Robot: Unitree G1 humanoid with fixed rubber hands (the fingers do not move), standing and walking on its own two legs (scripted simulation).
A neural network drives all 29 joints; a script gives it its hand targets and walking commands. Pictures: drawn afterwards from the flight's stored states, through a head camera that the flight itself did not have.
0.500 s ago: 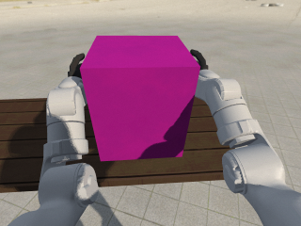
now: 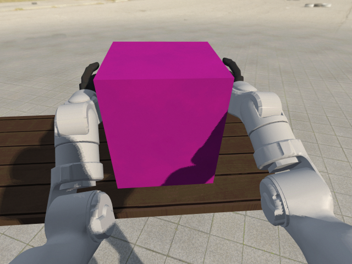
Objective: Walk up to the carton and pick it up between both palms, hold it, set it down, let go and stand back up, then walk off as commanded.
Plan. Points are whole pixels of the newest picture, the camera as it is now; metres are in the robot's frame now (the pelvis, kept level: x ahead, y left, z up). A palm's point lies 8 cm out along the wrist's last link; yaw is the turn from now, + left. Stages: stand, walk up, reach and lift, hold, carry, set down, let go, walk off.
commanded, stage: hold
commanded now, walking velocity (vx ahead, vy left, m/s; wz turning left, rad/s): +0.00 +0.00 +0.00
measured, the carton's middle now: (163, 113) +0.37 +0.02 +0.24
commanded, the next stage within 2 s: set down in 0.50 s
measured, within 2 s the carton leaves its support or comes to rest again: neither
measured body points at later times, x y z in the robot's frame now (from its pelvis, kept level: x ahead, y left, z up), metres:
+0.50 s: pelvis +0.00 +0.00 +0.00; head -0.08 +0.00 +0.44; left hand +0.39 +0.17 +0.29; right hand +0.39 -0.14 +0.29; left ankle +0.04 +0.15 -0.74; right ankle +0.01 -0.11 -0.74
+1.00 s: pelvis +0.01 -0.01 +0.00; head -0.06 +0.02 +0.45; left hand +0.41 +0.18 +0.29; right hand +0.42 -0.13 +0.28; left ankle +0.04 +0.15 -0.74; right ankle +0.01 -0.11 -0.74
